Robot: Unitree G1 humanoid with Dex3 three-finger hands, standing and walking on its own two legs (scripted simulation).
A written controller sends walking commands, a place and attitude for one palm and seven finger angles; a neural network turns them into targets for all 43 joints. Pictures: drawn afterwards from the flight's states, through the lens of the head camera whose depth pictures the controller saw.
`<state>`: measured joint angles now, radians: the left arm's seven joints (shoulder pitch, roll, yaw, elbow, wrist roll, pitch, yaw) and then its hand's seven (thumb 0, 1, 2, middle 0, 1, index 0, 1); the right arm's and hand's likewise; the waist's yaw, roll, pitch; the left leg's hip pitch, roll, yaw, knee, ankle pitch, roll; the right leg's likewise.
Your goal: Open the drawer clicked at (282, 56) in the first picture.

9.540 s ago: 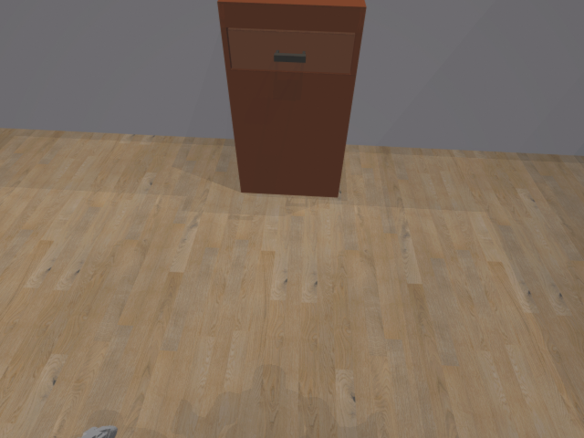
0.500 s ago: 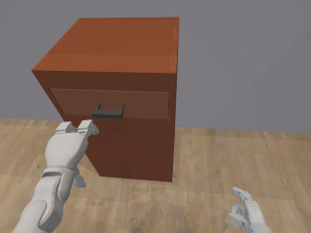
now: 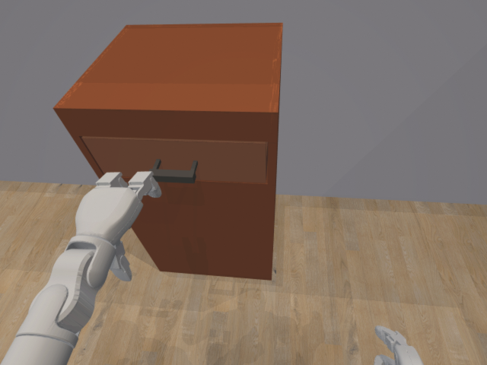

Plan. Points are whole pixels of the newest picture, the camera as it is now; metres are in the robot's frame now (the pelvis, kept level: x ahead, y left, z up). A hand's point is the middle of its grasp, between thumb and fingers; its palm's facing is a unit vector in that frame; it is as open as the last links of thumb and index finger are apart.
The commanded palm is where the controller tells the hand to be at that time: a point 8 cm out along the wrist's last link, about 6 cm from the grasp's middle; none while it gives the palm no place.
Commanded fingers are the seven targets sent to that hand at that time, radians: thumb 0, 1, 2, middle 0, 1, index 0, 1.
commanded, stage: raise the hand with hooked fingers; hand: left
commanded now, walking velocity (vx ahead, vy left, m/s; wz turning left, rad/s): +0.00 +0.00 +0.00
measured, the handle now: (174, 169) +0.54 +0.25 -0.05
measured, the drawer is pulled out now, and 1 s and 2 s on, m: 0.00 0.00 0.00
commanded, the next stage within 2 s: move the hooked fingers above the handle in 0.10 s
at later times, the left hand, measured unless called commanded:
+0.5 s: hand (134, 218) +0.32 +0.23 +0.06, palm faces +0.01 -0.06 -1.00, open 13.8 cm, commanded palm +0.31 +0.24 +0.12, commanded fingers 0.00 -0.50 0.30 -0.30 -1.20 -0.30 -1.20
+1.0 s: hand (147, 193) +0.39 +0.24 +0.04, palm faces -0.03 -0.01 -1.00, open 13.8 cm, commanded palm +0.38 +0.24 +0.09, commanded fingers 0.00 -0.50 0.30 -0.30 -1.20 -0.30 -1.20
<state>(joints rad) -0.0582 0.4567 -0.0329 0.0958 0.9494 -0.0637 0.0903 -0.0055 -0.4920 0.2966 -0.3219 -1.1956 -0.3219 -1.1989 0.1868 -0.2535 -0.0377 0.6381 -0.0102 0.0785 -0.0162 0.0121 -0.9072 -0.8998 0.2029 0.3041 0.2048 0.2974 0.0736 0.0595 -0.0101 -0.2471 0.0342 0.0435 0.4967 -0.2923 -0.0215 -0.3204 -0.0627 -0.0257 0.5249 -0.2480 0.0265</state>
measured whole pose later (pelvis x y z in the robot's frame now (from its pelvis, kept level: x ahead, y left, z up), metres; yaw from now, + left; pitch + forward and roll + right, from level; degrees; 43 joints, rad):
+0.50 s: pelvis -0.01 -0.01 +0.00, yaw +1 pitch +3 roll +1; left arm -0.22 0.45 -0.07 0.31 0.99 -0.07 0.12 -0.01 -0.49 0.30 -0.32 -1.20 -0.32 -1.20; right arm 0.15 -0.23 -0.03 0.65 0.00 0.06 -0.03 0.01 -0.91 -0.90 0.20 0.30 0.21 0.30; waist 0.07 0.05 -0.02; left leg -0.28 0.04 0.03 0.51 -0.28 -0.03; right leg -0.35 -0.06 -0.04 0.55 -0.25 0.02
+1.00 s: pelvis -0.01 +0.00 -0.01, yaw -1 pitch +9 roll +1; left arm -0.47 0.48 -0.01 0.67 1.05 -0.12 0.21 0.00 -0.49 0.30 -0.32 -1.20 -0.32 -1.20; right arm 0.28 -0.26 -0.08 0.69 0.00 0.08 -0.03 0.01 -0.91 -0.90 0.20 0.30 0.20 0.30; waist 0.00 0.04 -0.06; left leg -0.43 0.04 0.05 0.61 -0.33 -0.02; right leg -0.51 -0.05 -0.01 0.63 -0.27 0.02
